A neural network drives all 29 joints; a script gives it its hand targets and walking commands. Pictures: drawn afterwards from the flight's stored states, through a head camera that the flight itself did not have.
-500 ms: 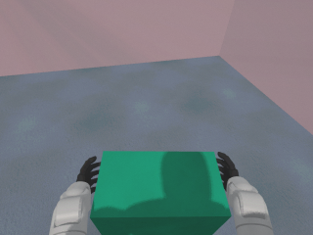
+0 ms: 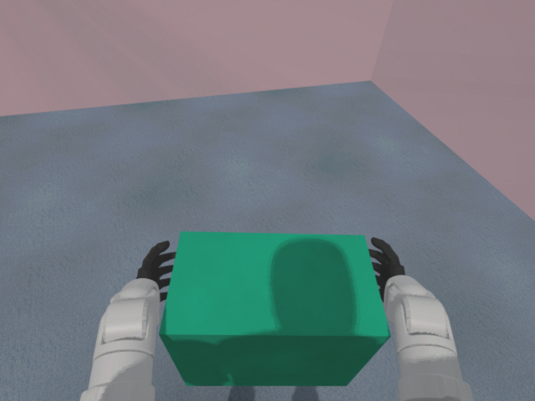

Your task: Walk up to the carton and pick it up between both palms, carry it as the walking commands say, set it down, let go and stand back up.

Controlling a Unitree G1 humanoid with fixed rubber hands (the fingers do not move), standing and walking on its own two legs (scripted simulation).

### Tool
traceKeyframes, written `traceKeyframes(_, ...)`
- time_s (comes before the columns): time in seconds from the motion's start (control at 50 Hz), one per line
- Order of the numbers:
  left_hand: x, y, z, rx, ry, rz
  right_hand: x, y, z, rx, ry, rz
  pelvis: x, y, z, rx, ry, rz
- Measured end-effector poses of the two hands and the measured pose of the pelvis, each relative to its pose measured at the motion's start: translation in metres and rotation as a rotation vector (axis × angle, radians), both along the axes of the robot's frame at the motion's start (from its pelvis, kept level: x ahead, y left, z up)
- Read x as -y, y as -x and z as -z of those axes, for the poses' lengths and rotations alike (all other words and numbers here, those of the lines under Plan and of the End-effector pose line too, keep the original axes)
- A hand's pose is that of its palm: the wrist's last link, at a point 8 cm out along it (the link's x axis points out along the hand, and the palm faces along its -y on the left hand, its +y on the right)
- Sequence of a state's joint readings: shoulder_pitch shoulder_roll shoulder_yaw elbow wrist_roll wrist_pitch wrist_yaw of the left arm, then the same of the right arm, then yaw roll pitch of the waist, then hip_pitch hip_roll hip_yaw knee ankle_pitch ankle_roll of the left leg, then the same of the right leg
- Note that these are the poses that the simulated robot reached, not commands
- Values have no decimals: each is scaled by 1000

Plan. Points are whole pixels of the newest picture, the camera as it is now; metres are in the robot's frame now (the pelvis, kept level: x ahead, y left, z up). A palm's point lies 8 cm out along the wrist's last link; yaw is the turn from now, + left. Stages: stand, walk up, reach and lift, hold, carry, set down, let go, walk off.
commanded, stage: reach and lift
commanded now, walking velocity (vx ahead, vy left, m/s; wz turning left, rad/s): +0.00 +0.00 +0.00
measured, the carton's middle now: (270, 314) +0.28 -0.01 -0.03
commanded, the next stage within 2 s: hold in 0.62 s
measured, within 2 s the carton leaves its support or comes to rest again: neither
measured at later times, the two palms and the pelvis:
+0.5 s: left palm (152, 292) +0.29 +0.17 +0.02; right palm (396, 291) +0.29 -0.20 +0.03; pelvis +0.01 +0.00 +0.00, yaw +0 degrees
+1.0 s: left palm (147, 297) +0.28 +0.18 +0.02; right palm (392, 289) +0.29 -0.19 +0.03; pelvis +0.02 -0.01 +0.00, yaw +1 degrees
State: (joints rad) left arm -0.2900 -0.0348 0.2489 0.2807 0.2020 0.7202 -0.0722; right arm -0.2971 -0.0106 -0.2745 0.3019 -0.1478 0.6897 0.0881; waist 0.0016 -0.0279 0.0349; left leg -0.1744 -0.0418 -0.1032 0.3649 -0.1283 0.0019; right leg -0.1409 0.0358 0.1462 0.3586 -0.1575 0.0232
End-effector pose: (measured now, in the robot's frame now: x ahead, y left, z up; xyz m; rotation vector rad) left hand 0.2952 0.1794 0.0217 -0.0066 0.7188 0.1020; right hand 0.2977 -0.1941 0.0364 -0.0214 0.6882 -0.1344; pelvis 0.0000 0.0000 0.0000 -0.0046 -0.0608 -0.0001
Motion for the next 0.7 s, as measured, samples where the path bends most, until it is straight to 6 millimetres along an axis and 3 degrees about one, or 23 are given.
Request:
traceKeyframes(0.32, 1, 2, -5, 17, -5, -1, 1, 4, -2, 18, -7, 2, -4, -11, -3, -11, -3, 1)
traceKeyframes(0.7, 5, 11, 3, -6, -3, -22, 5, 4, 4, -5, 2, -19, 7, -17, -3, -10, -4, -3)
